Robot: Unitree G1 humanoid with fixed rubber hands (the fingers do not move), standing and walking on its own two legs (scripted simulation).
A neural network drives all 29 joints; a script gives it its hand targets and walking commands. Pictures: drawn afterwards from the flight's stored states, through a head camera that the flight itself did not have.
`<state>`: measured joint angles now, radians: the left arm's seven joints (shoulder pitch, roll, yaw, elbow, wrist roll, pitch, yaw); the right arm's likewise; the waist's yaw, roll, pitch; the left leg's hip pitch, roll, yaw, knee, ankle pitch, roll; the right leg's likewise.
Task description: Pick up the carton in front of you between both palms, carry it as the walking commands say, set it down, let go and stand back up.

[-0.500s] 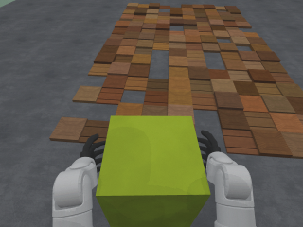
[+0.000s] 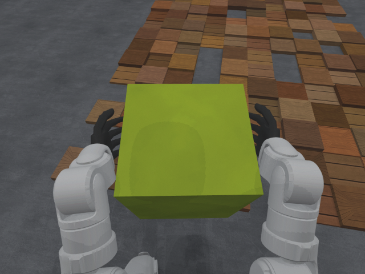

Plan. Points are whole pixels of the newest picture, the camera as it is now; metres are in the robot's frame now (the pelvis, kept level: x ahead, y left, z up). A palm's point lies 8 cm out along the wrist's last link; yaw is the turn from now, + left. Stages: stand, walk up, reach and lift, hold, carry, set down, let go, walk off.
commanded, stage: carry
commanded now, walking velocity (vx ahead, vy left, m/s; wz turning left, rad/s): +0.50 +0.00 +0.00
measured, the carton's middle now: (184, 160) +0.33 +0.01 +0.07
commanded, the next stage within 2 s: none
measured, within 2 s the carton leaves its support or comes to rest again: neither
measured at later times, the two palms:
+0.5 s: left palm (139, 40) +0.74 +0.16 +0.11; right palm (236, 43) +0.72 -0.14 +0.12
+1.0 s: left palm out of the picture +1.09 +0.22 +0.20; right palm out of the picture +1.12 -0.08 +0.21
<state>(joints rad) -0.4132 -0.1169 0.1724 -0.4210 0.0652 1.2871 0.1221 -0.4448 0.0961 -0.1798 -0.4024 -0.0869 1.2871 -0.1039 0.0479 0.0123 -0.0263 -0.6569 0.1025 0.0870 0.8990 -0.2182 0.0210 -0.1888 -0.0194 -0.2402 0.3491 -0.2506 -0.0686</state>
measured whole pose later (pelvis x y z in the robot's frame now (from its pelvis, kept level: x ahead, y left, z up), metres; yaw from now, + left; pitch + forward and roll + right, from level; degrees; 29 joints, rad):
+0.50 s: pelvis +0.32 +0.04 -0.01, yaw -2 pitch +7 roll -2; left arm -0.90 -0.01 0.30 0.01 0.08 1.32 0.15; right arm -0.88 0.00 -0.31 0.04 -0.04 1.26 -0.15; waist -0.06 0.00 0.14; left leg -0.28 0.00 0.16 0.47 -0.31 0.09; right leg -0.77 -0.05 -0.04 1.07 -0.31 -0.04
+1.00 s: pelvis +0.70 +0.02 +0.03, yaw +1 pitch +4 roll +0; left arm -0.96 0.04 0.29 -0.06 -0.03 1.30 0.18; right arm -0.95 0.02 -0.33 -0.12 -0.15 1.30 -0.09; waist 0.09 -0.04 0.15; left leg -0.54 -0.07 0.10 0.52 0.07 0.10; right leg -0.26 0.00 -0.02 0.90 -0.48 -0.04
